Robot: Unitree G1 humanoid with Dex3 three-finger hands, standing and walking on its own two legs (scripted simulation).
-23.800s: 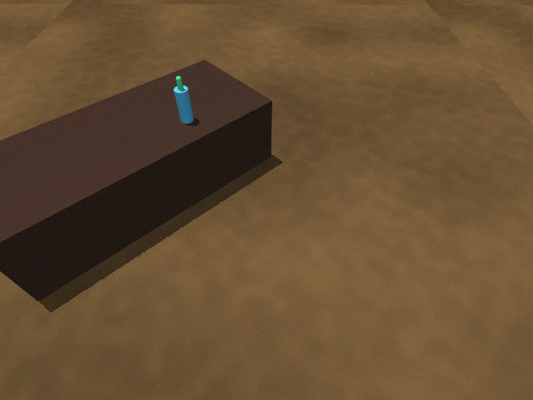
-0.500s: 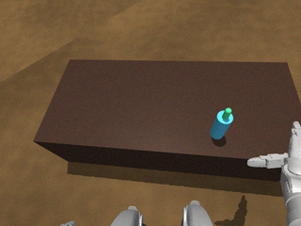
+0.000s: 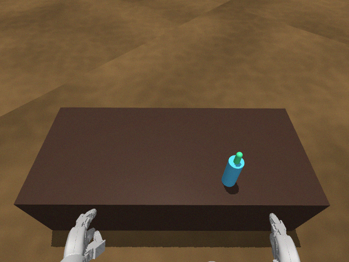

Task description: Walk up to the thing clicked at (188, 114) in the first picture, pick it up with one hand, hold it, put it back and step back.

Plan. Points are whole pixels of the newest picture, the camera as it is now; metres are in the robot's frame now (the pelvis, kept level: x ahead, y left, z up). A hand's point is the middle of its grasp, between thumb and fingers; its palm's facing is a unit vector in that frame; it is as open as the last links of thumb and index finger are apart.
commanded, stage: home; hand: right
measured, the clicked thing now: (233, 168) +0.50 -0.23 -0.27
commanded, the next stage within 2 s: stand in 1.84 s
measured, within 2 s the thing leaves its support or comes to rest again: neither
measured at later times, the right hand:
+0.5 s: hand out of the picture +0.12 -0.20 -0.10, palm faces -0.06 +0.93 -0.36, open 17.4 cm
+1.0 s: hand out of the picture +0.05 -0.25 -0.11, palm faces -0.02 +0.93 -0.38, open 17.5 cm
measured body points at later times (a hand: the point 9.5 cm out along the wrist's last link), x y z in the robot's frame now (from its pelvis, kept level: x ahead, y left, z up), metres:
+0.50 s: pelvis -0.01 +0.01 +0.01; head -0.01 +0.02 +0.46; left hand +0.10 +0.27 -0.11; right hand +0.13 -0.25 -0.08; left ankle -0.03 +0.12 -0.70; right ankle +0.02 -0.13 -0.70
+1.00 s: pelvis +0.00 -0.01 +0.04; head -0.01 +0.01 +0.49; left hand +0.06 +0.27 -0.11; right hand +0.05 -0.30 -0.08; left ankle -0.03 +0.12 -0.70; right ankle +0.02 -0.13 -0.70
